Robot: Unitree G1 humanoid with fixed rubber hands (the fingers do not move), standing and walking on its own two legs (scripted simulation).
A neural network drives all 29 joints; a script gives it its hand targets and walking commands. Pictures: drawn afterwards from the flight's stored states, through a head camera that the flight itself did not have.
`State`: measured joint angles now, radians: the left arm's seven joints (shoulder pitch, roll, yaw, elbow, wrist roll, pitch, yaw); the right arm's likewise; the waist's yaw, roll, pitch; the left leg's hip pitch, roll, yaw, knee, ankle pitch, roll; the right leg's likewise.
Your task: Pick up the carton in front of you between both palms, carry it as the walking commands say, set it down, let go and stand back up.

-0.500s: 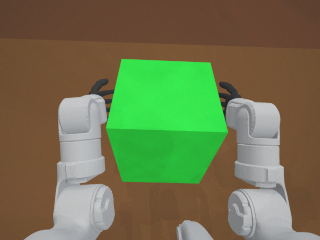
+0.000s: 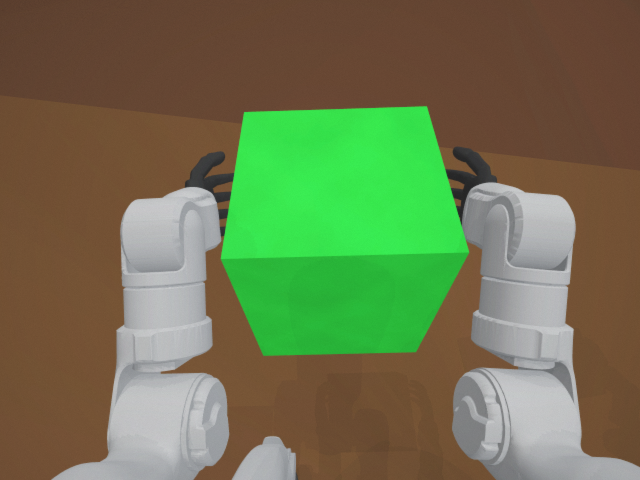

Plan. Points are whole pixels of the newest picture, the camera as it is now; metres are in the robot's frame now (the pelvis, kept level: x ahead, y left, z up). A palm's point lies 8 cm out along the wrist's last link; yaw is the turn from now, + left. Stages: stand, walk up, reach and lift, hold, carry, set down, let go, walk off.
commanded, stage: carry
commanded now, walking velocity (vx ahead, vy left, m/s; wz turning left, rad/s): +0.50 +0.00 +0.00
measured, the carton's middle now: (337, 242) +0.39 +0.02 +0.09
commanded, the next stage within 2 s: none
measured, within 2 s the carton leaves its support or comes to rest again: neither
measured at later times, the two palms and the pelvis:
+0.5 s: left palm (269, 44) +0.70 +0.15 +0.20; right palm (463, 50) +0.69 -0.15 +0.20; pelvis +0.32 +0.00 +0.02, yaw +0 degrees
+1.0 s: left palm out of the picture +1.01 +0.17 +0.23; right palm out of the picture +0.99 -0.13 +0.22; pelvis +0.63 +0.04 +0.07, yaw +0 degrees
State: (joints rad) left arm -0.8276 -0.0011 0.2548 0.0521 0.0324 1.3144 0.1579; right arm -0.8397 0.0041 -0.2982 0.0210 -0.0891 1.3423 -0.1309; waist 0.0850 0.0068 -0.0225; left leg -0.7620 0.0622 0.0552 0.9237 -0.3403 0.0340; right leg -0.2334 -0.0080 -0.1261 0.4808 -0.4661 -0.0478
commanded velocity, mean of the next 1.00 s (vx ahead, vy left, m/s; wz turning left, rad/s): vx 0.50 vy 0.00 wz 0.00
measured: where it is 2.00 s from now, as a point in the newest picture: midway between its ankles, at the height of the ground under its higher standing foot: (346, 188)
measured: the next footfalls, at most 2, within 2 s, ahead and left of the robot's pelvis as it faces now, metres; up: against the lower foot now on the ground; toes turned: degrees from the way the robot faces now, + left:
left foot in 0.08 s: +0.24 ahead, +0.12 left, +0.03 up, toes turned +7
right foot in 0.48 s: +0.49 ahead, -0.09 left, +0.06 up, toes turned -8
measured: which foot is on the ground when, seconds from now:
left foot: up 0.00-0.06, down 0.08-0.48, up 0.50-0.86, down 0.88-1.00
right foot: down 0.00-0.10, up 0.12-0.46, down 0.48-0.90, up 0.92-1.00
